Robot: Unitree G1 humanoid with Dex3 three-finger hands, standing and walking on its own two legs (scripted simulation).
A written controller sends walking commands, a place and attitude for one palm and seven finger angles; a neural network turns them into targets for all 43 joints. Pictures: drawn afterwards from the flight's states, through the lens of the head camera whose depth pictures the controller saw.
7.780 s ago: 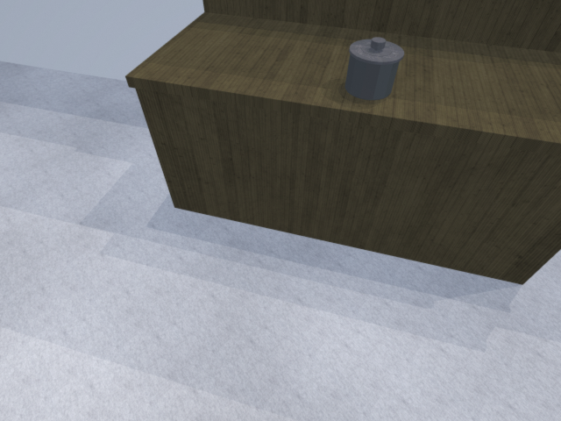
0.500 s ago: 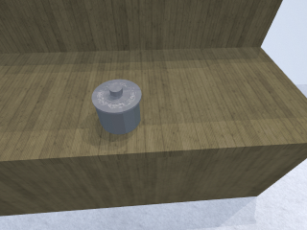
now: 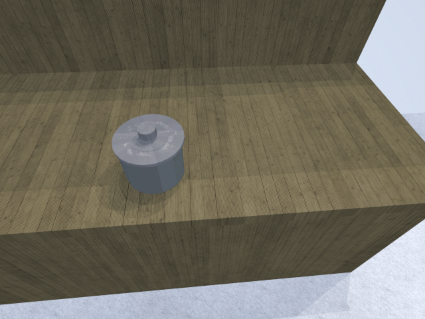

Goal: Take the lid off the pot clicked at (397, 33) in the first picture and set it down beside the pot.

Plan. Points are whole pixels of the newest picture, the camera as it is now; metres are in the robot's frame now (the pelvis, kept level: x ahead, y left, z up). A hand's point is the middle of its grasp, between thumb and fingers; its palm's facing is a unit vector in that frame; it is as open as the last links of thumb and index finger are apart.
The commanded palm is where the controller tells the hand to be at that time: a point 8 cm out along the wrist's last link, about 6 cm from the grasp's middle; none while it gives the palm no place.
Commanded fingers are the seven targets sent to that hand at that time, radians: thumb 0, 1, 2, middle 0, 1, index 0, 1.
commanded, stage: come to a stop and stand still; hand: left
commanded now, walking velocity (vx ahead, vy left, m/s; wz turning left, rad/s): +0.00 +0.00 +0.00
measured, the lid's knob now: (147, 131) +0.48 +0.18 +0.07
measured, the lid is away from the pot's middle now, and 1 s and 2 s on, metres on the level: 0.00 0.00 0.00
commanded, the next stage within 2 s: look again from close up in 0.26 s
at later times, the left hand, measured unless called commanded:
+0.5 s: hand out of the picture -0.01 +0.15 -0.17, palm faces +0.03 -0.98 -0.18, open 7.4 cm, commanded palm none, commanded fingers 0.00 0.90 0.90 -0.20 -0.30 -0.20 -0.30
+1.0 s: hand out of the picture -0.03 +0.15 -0.18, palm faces +0.04 -0.99 -0.15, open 7.4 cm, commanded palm none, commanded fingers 0.00 0.90 0.90 -0.20 -0.30 -0.20 -0.30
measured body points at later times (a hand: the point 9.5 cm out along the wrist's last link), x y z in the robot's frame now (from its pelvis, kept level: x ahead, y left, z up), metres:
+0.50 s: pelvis +0.00 -0.01 +0.00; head +0.01 -0.01 +0.45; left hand -0.01 +0.21 -0.16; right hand -0.01 -0.23 -0.16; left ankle -0.06 +0.10 -0.74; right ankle +0.00 -0.16 -0.74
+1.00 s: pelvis -0.01 -0.01 +0.00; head +0.00 +0.01 +0.45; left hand -0.03 +0.20 -0.16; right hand -0.03 -0.21 -0.16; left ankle -0.06 +0.10 -0.74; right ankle +0.00 -0.16 -0.74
